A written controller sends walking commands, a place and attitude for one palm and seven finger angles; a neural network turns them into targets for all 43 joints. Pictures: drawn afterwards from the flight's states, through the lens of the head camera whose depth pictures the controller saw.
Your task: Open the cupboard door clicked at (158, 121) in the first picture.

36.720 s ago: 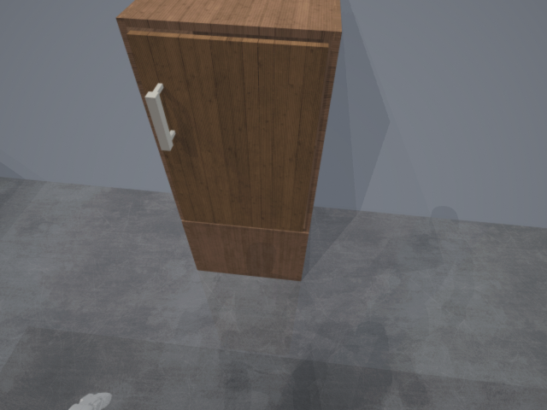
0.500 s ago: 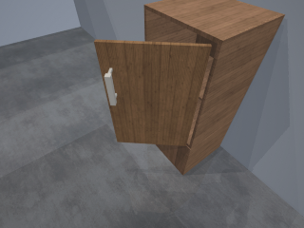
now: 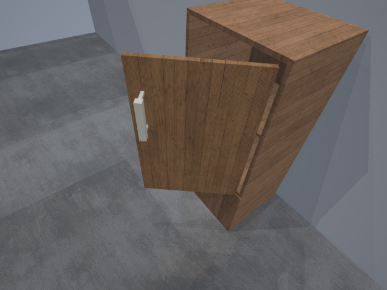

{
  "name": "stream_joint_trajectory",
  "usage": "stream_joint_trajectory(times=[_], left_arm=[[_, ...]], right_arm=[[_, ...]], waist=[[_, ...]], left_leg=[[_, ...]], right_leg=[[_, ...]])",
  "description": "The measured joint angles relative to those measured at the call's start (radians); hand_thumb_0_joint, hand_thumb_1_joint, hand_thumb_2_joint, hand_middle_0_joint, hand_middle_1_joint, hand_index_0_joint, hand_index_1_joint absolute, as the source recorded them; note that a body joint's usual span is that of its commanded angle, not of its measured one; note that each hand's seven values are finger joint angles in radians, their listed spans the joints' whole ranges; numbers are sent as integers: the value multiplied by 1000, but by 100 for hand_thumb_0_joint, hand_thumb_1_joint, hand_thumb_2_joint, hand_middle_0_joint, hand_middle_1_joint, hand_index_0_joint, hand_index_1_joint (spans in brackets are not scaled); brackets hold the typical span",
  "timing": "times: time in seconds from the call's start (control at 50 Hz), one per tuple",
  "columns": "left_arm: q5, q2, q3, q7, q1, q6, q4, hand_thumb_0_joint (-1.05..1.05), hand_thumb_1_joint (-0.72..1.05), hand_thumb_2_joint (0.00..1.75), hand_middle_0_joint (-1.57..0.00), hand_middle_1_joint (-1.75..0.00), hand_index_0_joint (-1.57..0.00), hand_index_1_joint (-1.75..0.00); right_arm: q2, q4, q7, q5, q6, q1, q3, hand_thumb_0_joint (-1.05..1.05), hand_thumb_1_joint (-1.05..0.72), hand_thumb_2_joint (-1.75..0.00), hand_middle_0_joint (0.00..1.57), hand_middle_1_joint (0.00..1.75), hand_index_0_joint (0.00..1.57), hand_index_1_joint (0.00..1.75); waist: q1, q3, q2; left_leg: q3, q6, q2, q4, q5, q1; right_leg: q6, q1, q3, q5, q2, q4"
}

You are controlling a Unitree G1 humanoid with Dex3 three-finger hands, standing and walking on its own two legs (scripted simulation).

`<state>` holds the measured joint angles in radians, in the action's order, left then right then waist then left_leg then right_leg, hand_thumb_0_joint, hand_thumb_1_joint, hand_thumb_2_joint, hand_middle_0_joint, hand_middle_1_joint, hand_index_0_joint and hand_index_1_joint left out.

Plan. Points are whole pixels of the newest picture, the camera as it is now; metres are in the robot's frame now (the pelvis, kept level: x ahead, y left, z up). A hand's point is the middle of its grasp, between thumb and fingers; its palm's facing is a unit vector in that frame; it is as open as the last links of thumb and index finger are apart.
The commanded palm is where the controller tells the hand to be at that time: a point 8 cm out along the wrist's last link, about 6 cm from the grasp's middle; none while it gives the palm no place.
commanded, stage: come to a stop and stand still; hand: left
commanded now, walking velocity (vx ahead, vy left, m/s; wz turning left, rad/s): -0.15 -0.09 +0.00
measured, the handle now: (142, 116) +0.56 +0.19 +0.03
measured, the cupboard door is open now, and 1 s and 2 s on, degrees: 49 49 49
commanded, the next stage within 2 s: look again from close up in 1.08 s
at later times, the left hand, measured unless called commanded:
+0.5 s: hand out of the picture +0.07 +0.16 -0.17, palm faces +0.05 -0.97 -0.24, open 7.3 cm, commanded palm none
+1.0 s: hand out of the picture -0.05 +0.18 -0.17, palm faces +0.07 -0.97 -0.22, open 7.4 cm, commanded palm none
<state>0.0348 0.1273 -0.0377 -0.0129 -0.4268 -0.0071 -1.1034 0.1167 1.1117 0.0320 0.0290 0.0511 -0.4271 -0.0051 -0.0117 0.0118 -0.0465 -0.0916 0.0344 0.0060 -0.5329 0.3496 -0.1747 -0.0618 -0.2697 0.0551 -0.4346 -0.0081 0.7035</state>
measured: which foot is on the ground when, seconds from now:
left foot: down 0.00-1.00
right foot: down 0.00-1.00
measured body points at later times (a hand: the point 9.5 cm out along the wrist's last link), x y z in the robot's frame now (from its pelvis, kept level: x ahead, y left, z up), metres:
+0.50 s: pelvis +0.01 -0.02 +0.00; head +0.03 -0.03 +0.45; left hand +0.07 +0.21 -0.15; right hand +0.04 -0.25 -0.16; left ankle -0.04 +0.10 -0.73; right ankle +0.05 -0.12 -0.73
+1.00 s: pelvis -0.04 +0.00 +0.00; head -0.04 -0.01 +0.45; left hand -0.06 +0.23 -0.15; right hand -0.03 -0.23 -0.16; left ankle -0.03 +0.10 -0.73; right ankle +0.05 -0.12 -0.73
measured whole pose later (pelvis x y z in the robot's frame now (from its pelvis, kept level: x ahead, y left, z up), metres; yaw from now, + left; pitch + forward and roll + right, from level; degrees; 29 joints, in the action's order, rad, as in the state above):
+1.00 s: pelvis -0.04 +0.00 +0.00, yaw +2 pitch -2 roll +1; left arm 0.02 0.16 -0.01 -0.03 -0.35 -0.01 -1.05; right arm 0.17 1.04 0.01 0.03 0.00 -0.35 0.00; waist 0.00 -0.01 0.01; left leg -0.07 0.03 0.02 -0.51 0.26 -0.21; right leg 0.00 -0.32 0.04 -0.15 -0.04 0.49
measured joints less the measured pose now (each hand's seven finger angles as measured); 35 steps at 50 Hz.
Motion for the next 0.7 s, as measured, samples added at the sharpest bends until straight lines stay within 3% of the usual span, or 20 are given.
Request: stream_joint_trajectory(times=[0.04,0.08,0.14,0.16,0.22,0.34,0.5,0.58,0.7], left_arm=[[-1,0,3,-1,28,0,-3,1,91,90,-20,-30,-20,-30],[-7,1,5,-4,69,3,4,1,91,90,-20,-30,-20,-30],[-10,12,7,-14,121,16,23,1,93,90,-20,-30,-20,-30],[-13,20,5,-16,133,19,20,2,93,90,-20,-30,-20,-30],[-17,25,7,-20,165,14,16,2,95,90,-20,-30,-20,-30],[-17,31,5,-31,207,12,46,2,94,90,-20,-30,-20,-30],[-14,23,14,-42,237,11,75,0,93,90,-20,-30,-20,-30],[-14,34,26,-43,220,10,89,0,93,90,-21,-30,-20,-30],[-10,49,34,-24,186,-12,102,0,92,90,-21,-30,-20,-30]], right_arm=[[-8,2,9,2,10,-2,7,1,-91,-90,20,30,20,30],[-19,11,15,2,12,-2,16,1,-91,-90,20,30,20,30],[-40,30,19,-7,2,2,25,1,-91,-90,20,30,20,30],[-46,38,19,-10,-3,9,24,1,-91,-90,20,30,20,30],[-47,48,20,-15,-20,42,12,1,-91,-90,20,30,20,30],[-33,11,18,-19,-25,123,-12,1,-91,-90,20,30,20,30],[46,-38,5,-22,-50,191,-30,2,-93,-90,20,30,20,30],[72,-106,-4,-21,-50,200,-36,2,-92,-90,20,30,20,30],[85,-145,-21,-5,-49,180,-21,1,-92,-90,20,30,20,30]], waist=[[14,-19,5],[23,-41,13],[22,-67,8],[19,-72,6],[22,-76,34],[22,-77,45],[13,-76,62],[30,-66,46],[12,-30,50]], left_leg=[[-2,5,4,32,-11,20],[7,4,6,62,-24,39],[15,-8,16,60,-15,52],[14,-13,17,50,-4,55],[19,-24,-2,52,7,65],[17,-33,-10,58,-1,52],[17,-38,-25,-17,5,9],[23,-29,-9,-37,-7,-9],[12,-13,1,-6,-38,-2]], right_leg=[[6,-54,3,-35,-9,90],[18,-73,8,-6,-22,55],[31,-37,-9,243,-46,-141],[41,-28,-13,252,-47,-149],[56,-15,-6,188,-30,-151],[46,-32,-5,185,-22,-149],[42,-43,0,202,-12,-140],[45,-55,2,201,-32,-106],[57,-42,-9,249,-37,-154]])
